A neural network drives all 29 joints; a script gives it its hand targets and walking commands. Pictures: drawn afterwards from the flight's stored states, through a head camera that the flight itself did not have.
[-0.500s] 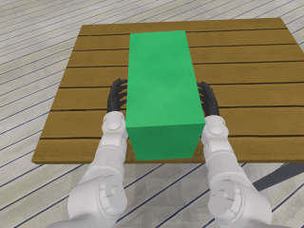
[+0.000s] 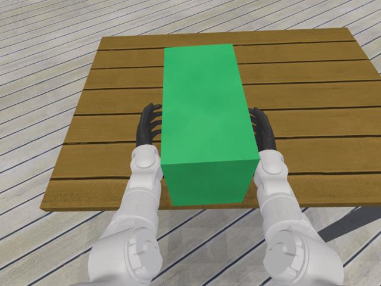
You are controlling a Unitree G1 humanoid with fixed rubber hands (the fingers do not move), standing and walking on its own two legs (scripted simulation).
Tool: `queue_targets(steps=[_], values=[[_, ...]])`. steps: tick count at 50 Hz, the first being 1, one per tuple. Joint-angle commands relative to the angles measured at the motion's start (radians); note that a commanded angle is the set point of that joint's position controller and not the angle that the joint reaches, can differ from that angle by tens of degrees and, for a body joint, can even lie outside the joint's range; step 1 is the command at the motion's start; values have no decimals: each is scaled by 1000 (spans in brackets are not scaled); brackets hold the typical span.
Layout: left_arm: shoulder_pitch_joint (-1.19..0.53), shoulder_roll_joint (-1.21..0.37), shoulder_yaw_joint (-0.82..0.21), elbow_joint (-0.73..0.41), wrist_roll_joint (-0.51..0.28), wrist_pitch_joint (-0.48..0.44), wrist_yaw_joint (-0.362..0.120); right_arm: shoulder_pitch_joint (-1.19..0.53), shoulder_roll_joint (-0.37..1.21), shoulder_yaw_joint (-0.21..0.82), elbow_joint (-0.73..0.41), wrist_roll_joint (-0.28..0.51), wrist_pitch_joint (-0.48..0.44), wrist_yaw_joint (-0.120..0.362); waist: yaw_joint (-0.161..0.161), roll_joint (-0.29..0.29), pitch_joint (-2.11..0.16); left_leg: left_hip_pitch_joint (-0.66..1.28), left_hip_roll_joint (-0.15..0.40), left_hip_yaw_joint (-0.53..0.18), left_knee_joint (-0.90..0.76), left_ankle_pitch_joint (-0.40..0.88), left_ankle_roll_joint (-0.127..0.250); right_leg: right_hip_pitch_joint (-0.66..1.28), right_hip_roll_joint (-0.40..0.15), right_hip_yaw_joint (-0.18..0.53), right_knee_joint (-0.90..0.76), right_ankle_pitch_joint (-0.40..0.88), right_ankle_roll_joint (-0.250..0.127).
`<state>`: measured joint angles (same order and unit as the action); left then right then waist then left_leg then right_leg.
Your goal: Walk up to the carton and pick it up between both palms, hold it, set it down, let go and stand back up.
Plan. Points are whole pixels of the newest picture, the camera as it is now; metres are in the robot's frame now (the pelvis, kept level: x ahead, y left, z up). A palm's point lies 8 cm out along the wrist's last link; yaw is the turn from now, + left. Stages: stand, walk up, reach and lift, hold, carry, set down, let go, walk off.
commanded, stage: reach and lift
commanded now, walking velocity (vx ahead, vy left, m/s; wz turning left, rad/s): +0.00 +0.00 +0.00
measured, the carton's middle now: (202, 124) +0.49 +0.01 +0.03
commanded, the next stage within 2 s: none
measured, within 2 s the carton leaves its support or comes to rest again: leaves its support in 1.78 s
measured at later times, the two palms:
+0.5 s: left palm (146, 141) +0.42 +0.13 +0.05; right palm (264, 145) +0.42 -0.12 +0.04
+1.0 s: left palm (146, 142) +0.42 +0.13 +0.05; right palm (264, 146) +0.42 -0.12 +0.03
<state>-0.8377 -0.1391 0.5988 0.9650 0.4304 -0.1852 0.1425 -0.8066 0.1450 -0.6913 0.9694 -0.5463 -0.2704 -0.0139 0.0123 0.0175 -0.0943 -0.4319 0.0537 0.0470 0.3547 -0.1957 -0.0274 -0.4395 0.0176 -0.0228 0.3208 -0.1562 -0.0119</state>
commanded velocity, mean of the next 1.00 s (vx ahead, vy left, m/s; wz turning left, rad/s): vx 0.00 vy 0.00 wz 0.00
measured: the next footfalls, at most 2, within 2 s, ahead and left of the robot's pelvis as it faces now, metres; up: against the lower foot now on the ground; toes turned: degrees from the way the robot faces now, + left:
none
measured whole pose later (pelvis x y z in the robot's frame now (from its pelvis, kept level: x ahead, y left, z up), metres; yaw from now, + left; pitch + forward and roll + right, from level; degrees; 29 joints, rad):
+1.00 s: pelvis +0.00 +0.00 +0.00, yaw +0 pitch +18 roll +0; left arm -0.85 -0.12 0.55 1.02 0.41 -0.23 0.16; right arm -0.80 0.09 -0.60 1.08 -0.47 -0.39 -0.08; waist 0.02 0.02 -0.13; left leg -0.48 0.05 0.04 0.34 -0.17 -0.03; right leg -0.48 0.02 -0.03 0.31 -0.14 -0.02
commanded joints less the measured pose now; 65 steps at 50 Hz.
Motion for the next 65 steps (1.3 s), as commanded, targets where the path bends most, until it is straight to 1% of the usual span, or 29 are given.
queue_targets(steps=[1, 5, 7, 8, 9, 11, 12, 13, 14, 17, 20, 21, 24, 29, 30, 34, 35, 37, 41, 42, 45, 47, 51, 53, 54, 59, 60, 61, 65], values=[[-368, -457, -231, 78, 60, 11, -118, -486, 465, 290, 27, -63, -63, 118, 13, 4, -621, 235, -12, 65, 51, 596, 2, 371, -10, -77, 88, 623, 37], [-363, -441, -222, 87, 64, 9, -124, -468, 468, 284, 29, -76, -58, 115, 16, -38, -614, 173, -18, 74, 22, 518, 15, 431, -11, -66, 93, 657, 44], [-357, -460, -235, 87, 62, 5, -124, -469, 480, 308, 29, -65, -60, 111, 3, -32, -626, 167, -19, 76, 18, 533, 10, 456, -16, -64, 99, 696, 41], [-370, -461, -226, 99, 62, 5, -123, -478, 468, 296, 29, -74, -63, 108, 13, -28, -626, 175, -16, 72, 13, 517, 4, 465, -16, -65, 100, 699, 43], [-368, -459, -243, 92, 56, 5, -124, -474, 483, 309, 23, -73, -70, 105, -3, -28, -623, 172, -16, 62, 14, 521, 7, 450, -19, -65, 104, 707, 43], [-359, -453, -234, 89, 72, 4, -123, -455, 468, 305, 34, -72, -71, 106, 8, -14, -621, 179, -13, 77, 19, 538, 5, 445, -15, -63, 99, 689, 37], [-360, -457, -240, 76, 62, 2, -122, -460, 469, 299, 23, -77, -73, 104, 7, -35, -634, 169, -15, 69, 15, 518, 10, 460, -17, -64, 96, 681, 39], [-374, -451, -237, 89, 64, 0, -125, -463, 469, 295, 36, -77, -71, 100, -13, -21, -629, 140, -19, 79, 6, 495, 5, 475, -23, -58, 99, 701, 41], [-367, -446, -238, 94, 61, -1, -126, -474, 480, 310, 29, -71, -72, 98, 1, -37, -627, 126, -20, 74, 1, 472, 9, 508, -23, -57, 110, 726, 43], [-372, -450, -232, 86, 67, -7, -127, -468, 484, 329, 16, -77, -88, 93, 11, -54, -637, 86, -30, 71, -11, 473, 17, 548, -31, -45, 121, 787, 54], [-368, -440, -224, 93, 67, -4, -125, -469, 471, 314, 38, -60, -91, 92, 6, -11, -639, 92, -26, 77, -12, 475, 8, 544, -27, -49, 118, 749, 46], [-350, -435, -237, 93, 62, -4, -125, -466, 480, 323, 37, -57, -92, 93, 4, -39, -639, 81, -24, 77, -5, 484, 12, 548, -25, -43, 129, 769, 50], [-377, -437, -225, 95, 73, -6, -128, -472, 482, 318, 36, -62, -102, 87, 16, -19, -643, 64, -24, 77, -7, 482, 14, 568, -28, -48, 133, 796, 50], [-380, -446, -224, 85, 80, -14, -120, -484, 471, 337, 49, -53, -115, 87, 26, -11, -650, 83, -20, 70, -15, 490, 10, 555, -23, -42, 125, 758, 43], [-375, -440, -242, 84, 66, -16, -118, -478, 463, 343, 36, -58, -124, 85, 16, -12, -635, 91, -20, 71, -7, 500, 9, 537, -26, -54, 132, 766, 43], [-369, -438, -228, 93, 71, -20, -117, -478, 470, 358, 63, -41, -126, 83, 24, -31, -637, 85, -21, 79, -12, 497, 9, 540, -24, -44, 125, 784, 42], [-376, -436, -237, 91, 61, -21, -117, -480, 453, 351, 55, -50, -128, 82, 14, -50, -641, 69, -21, 75, -14, 476, 13, 546, -28, -42, 127, 764, 40], [-380, -447, -244, 94, 58, -24, -117, -487, 456, 356, 66, -45, -138, 80, 18, -52, -661, 88, -23, 66, -3, 509, 15, 532, -20, -54, 133, 790, 40], [-393, -463, -269, 83, 50, -43, -114, -492, 442, 380, 78, -28, -158, 78, 15, -33, -692, 94, -18, 67, 7, 537, 5, 531, -15, -42, 134, 802, 37], [-403, -461, -281, 87, 45, -46, -110, -494, 450, 387, 101, -25, -164, 77, 16, -8, -689, 116, -14, 56, 12, 566, 0, 494, -8, -52, 136, 799, 32], [-426, -472, -292, 94, 46, -59, -103, -531, 439, 390, 112, -25, -183, 77, 20, -12, -728, 140, -17, 64, 26, 577, -5, 475, -6, -56, 128, 784, 32], [-441, -466, -304, 88, 38, -76, -103, -535, 443, 399, 106, -22, -197, 72, 28, -31, -756, 93, -17, 58, 22, 539, 9, 521, -11, -44, 134, 818, 31], [-452, -494, -321, 128, 22, -104, -99, -565, 442, 434, 124, -21, -230, 64, 19, -46, -778, 33, -23, 53, 21, 540, -4, 551, -10, -46, 170, 901, 41], [-480, -496, -340, 120, 7, -124, -95, -583, 435, 436, 127, -31, -248, 61, 0, -30, -800, 21, -24, 51, 33, 538, -3, 534, -18, -50, 175, 904, 34], [-483, -491, -347, 123, 11, -134, -95, -591, 440, 441, 127, -14, -255, 62, 8, -45, -809, 16, -25, 53, 29, 527, -3, 545, -16, -45, 177, 902, 38], [-530, -507, -363, 148, -5, -166, -91, -613, 437, 459, 190, -14, -295, 56, -1, -33, -849, -12, -30, 48, 38, 516, -13, 549, -16, -53, 187, 938, 37], [-530, -516, -362, 158, -12, -178, -93, -627, 430, 460, 184, -10, -305, 55, 12, -35, -866, -9, -27, 42, 43, 512, -9, 544, -14, -47, 199, 950, 37], [-541, -515, -371, 172, -9, -181, -92, -634, 420, 450, 193, -17, -309, 52, -3, -34, -868, -26, -29, 47, 40, 499, -12, 534, -18, -50, 193, 928, 36], [-589, -503, -366, 192, -24, -201, -88, -680, 406, 461, 212, -4, -330, 44, -3, -53, -891, -67, -32, 41, 53, 457, -13, 537, -18, -40, 212, 939, 35]])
